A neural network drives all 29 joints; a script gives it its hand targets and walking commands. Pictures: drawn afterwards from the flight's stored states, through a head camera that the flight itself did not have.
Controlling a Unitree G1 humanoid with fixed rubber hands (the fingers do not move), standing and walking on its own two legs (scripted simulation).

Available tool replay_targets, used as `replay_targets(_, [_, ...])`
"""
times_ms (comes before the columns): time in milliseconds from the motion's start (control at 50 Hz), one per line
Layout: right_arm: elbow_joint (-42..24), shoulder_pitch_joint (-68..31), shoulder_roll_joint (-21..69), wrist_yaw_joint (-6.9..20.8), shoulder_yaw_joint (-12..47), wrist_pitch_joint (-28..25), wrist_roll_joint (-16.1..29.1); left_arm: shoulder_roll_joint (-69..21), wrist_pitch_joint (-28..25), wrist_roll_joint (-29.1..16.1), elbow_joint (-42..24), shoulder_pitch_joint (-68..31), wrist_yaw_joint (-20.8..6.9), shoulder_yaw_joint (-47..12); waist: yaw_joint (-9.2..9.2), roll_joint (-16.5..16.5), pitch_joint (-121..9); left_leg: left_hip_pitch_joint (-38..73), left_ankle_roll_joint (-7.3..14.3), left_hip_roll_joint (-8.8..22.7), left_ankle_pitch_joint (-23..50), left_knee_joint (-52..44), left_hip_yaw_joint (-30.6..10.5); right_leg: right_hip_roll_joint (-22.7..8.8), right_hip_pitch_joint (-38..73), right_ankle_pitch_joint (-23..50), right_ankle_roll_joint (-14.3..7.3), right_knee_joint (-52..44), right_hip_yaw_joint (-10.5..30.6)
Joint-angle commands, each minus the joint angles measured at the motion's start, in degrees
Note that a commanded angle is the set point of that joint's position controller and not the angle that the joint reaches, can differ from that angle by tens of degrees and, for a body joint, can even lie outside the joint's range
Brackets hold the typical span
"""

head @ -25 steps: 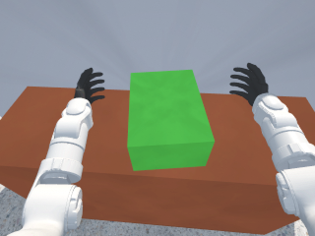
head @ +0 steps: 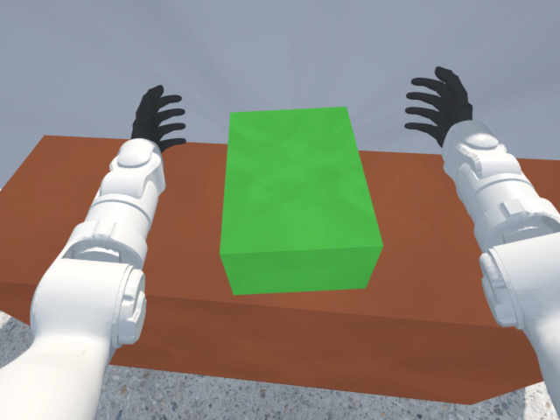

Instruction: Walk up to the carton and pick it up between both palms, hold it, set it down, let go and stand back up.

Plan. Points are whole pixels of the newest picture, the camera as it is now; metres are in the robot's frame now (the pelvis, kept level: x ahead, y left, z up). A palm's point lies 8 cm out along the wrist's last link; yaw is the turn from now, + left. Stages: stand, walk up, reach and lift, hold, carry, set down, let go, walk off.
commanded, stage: reach and lift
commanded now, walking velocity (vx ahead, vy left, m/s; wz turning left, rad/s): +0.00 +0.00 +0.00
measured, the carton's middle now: (293, 194) +0.50 +0.02 -0.01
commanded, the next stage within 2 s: none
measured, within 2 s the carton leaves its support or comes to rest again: neither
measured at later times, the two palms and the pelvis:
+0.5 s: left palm (174, 193) +0.44 +0.21 +0.07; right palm (439, 177) +0.47 -0.20 +0.08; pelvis -0.02 +0.00 -0.02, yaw +0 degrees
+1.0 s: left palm (191, 191) +0.44 +0.19 +0.06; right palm (402, 175) +0.47 -0.15 +0.08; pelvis -0.02 +0.00 -0.02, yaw +1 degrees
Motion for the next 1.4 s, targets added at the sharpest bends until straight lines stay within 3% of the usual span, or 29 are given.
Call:
replay_targets(0, [1.4, -18.5, -4.2, -0.4, -0.6, -5.9, -1.2, 6.6, -9.1, 1.3, 3.3, -16.2, -1.0, 0.9, 0.07, -4.7, -26.4, -3.1, 0.0, -2.5, 19.7, 0.2, 0.7, -1.0, 26.8, 30.3, 3.3, 7.2, 2.4])
replay_targets(60, [1.2, -19.0, -3.5, -0.4, -1.3, -9.6, -1.9, 4.8, -14.3, -1.1, 4.1, -18.3, -0.9, -1.6, -1.34, -3.8, -27.6, 1.3, -1.2, -2.2, 21.8, 2.8, 0.1, -0.4, 17.9, 25.0, 2.7, 6.6, 1.2])
replay_targets(80, [-0.3, -19.5, -4.1, -0.5, -2.6, -10.9, -2.4, 5.2, -15.6, -1.4, 3.7, -19.6, -0.6, -1.5, -1.08, -1.6, -32.0, 3.0, -1.8, -2.1, 23.6, 4.0, 0.4, -0.2, 15.1, 24.8, 2.2, 6.7, 0.6])
replay_targets(140, [-0.5, -20.9, -5.7, -0.8, -5.7, -14.1, -4.1, 4.3, -18.5, -2.6, 1.8, -22.8, 0.4, -3.2, -2.74, 2.7, -40.6, 7.8, -3.4, -1.6, 26.1, 7.6, 0.2, 0.3, 6.0, 22.2, 1.0, 7.6, -1.1])
replay_targets(200, [2.2, -21.5, -6.4, -0.4, -6.8, -14.4, -4.3, 3.7, -19.2, -4.2, 1.2, -25.0, 1.6, -5.0, -3.74, 4.4, -42.2, 10.1, -4.5, -1.2, 27.0, 10.6, 0.0, 0.7, -0.2, 18.4, -0.3, 8.5, -1.7])
replay_targets(280, [8.6, -20.5, -6.7, 0.8, -4.4, -14.5, -3.3, 2.7, -18.9, -3.7, 11.5, -20.4, 0.8, -5.0, -1.91, 1.2, -36.9, 4.9, -3.9, -0.7, 24.3, 10.1, 0.4, 0.7, 0.0, 16.3, 0.7, 8.7, -1.7])
replay_targets(340, [4.2, -22.3, -6.5, 1.0, -3.7, -16.8, -3.1, 4.7, -21.0, -3.4, 10.6, -20.4, 1.1, -2.9, 0.25, -1.9, -41.5, 0.0, -3.1, -1.4, 25.4, 10.0, 1.1, 0.8, 5.4, 21.2, 1.7, 11.2, -1.3])
replay_targets(380, [0.9, -22.9, -4.8, 0.9, -2.4, -17.4, -2.2, 5.0, -22.1, -2.9, 8.8, -21.1, 1.2, -2.0, 1.03, -2.2, -45.0, -4.6, -2.1, -2.0, 23.9, 9.9, 1.9, -0.1, 8.6, 22.9, 2.0, 12.8, 0.1])
replay_targets(420, [1.4, -23.3, -5.0, 1.3, -2.4, -16.4, -2.2, 5.7, -21.9, -3.1, 9.4, -22.6, 1.0, -1.8, 0.93, -2.5, -42.7, -8.0, -1.6, -1.9, 21.0, 9.4, 2.1, -0.5, 10.3, 21.9, 1.8, 13.5, 0.5])
replay_targets(500, [2.8, -23.6, -2.6, 1.7, 0.9, -14.5, 0.2, 4.9, -21.5, -5.7, 12.4, -22.3, 0.2, -3.5, 1.55, -7.4, -37.3, -12.4, -0.4, -2.1, 14.9, 7.9, 2.3, -1.2, 11.1, 17.8, 2.8, 13.5, 1.5])
replay_targets(560, [4.5, -23.3, -1.0, 1.4, 1.2, -14.3, -1.0, 4.4, -22.1, -6.5, 14.5, -22.4, -0.1, -4.5, 0.46, -10.1, -36.6, -14.9, 0.4, -2.3, 12.9, 7.5, 2.4, -1.5, 11.4, 18.3, 3.2, 14.2, 1.4])
replay_targets(620, [2.5, -23.2, -0.8, 0.4, -1.1, -15.5, -2.5, 3.5, -23.4, -5.5, 12.4, -23.4, -0.7, -4.0, 0.25, -6.2, -40.7, -13.5, 0.0, -2.6, 15.1, 7.7, 2.4, -2.1, 11.6, 20.9, 2.6, 13.9, 1.8])
replay_targets(680, [2.4, -23.5, 0.6, -0.3, -3.1, -16.2, -4.7, 2.2, -23.6, -3.7, 13.4, -23.6, -0.9, -3.1, -0.28, -4.8, -42.5, -11.9, -0.6, -2.9, 16.9, 8.2, 2.7, -1.9, 11.0, 22.3, 2.1, 14.0, 1.0])
replay_targets(720, [3.8, -22.9, 0.2, -0.8, -5.0, -16.2, -5.7, 1.5, -23.2, -2.3, 12.6, -24.4, -0.6, -3.3, -1.06, -2.7, -41.3, -9.2, -1.3, -2.6, 16.8, 8.0, 2.9, -1.3, 8.5, 20.1, 1.6, 12.8, 0.5])
replay_targets(760, [2.8, -23.1, 1.0, -1.5, -6.2, -16.6, -7.1, 0.6, -23.4, -2.3, 10.4, -24.8, -0.2, -2.7, -1.68, -2.6, -41.9, -9.9, -1.7, -2.9, 16.8, 8.1, 3.0, -1.4, 9.5, 21.3, 1.9, 12.9, 0.7])
replay_targets(780, [2.8, -22.9, 0.4, -2.2, -7.8, -16.7, -8.2, 1.1, -23.6, -2.0, 10.1, -24.7, 0.0, -2.2, -2.83, -3.4, -43.8, -10.8, -1.8, -2.9, 17.1, 8.2, 3.1, -1.4, 10.8, 23.1, 1.9, 13.0, 1.0])
replay_targets(800, [1.6, -23.8, 1.6, -2.7, -8.0, -16.7, -9.3, 0.9, -23.7, -1.4, 9.7, -25.9, 0.1, -1.2, -2.12, -2.7, -44.9, -10.8, -1.6, -3.2, 16.3, 7.6, 3.0, -1.5, 11.7, 22.5, 2.0, 13.1, 0.7])
replay_targets(860, [2.5, -23.1, 2.3, -3.7, -9.7, -15.6, -11.3, 1.0, -22.9, 0.9, 12.6, -24.2, 0.1, 1.0, -2.91, -5.3, -40.5, -11.5, -1.2, -3.3, 15.2, 6.3, 3.4, -1.6, 15.1, 23.7, 2.3, 12.4, 1.2])
replay_targets(920, [2.4, -22.2, 4.3, -4.0, -9.1, -15.8, -11.4, -0.3, -22.8, 2.8, 11.1, -23.4, 0.7, 2.2, -1.11, -3.4, -40.1, -10.3, -1.5, -3.2, 17.8, 5.3, 3.0, -1.4, 16.6, 25.4, 2.3, 12.1, 1.1])
replay_targets(980, [1.7, -22.0, 4.1, -3.2, -10.3, -16.4, -12.1, -0.7, -23.3, 5.1, 8.8, -23.6, 1.7, 4.2, -0.44, 0.4, -42.4, -5.6, -2.3, -2.7, 20.9, 5.5, 3.1, -1.0, 12.5, 23.7, 0.7, 11.4, 0.9])
replay_targets(1100, [3.3, -20.8, 5.9, -2.3, -11.0, -15.5, -12.7, -4.0, -22.6, 4.9, 9.4, -23.0, 2.4, 3.8, -0.65, -0.8, -36.8, 0.2, -2.6, -1.6, 21.5, 5.9, 2.7, -0.2, 6.5, 17.3, 0.0, 8.7, -0.4])
replay_targets(1120, [3.6, -20.4, 6.3, -2.3, -10.7, -15.3, -13.3, -4.3, -22.4, 4.8, 10.7, -21.5, 2.4, 3.9, -0.74, -2.4, -34.8, 0.3, -2.5, -1.4, 21.5, 5.8, 2.8, -0.5, 6.5, 17.3, 0.3, 8.1, -0.1])
replay_targets(1180, [3.6, -20.1, 6.6, -2.6, -11.3, -15.4, -14.1, -4.1, -22.5, 5.1, 9.4, -21.5, 2.4, 4.7, -0.8, -2.1, -36.9, -0.4, -2.2, -1.9, 23.0, 6.2, 3.0, -0.9, 8.2, 20.7, 0.7, 9.0, 0.8])
replay_targets(1240, [2.3, -20.3, 7.5, -3.0, -12.0, -15.5, -15.2, -4.5, -22.6, 5.8, 9.5, -20.9, 2.0, 5.9, -0.89, -4.0, -36.0, -1.2, -1.7, -1.6, 22.6, 5.1, 3.3, -0.6, 10.6, 21.6, 1.1, 8.6, 0.1])
replay_targets(1360, [0.9, -19.4, 10.3, -2.6, -16.3, -16.4, -18.7, -7.9, -22.8, 8.8, 6.7, -21.3, 2.1, 7.4, -1.01, -0.6, -37.1, 3.2, -2.6, -1.7, 25.3, 6.3, 3.3, -0.9, 8.2, 20.9, 0.1, 7.5, 0.3])
replay_targets(1380, [-0.8, -19.9, 10.4, -2.6, -17.3, -16.6, -20.5, -8.5, -22.7, 9.6, 6.8, -21.6, 2.0, 8.2, -1.57, -1.4, -37.9, 3.4, -2.4, -1.7, 25.1, 6.1, 3.5, -0.8, 8.9, 21.7, 0.2, 7.5, -0.2])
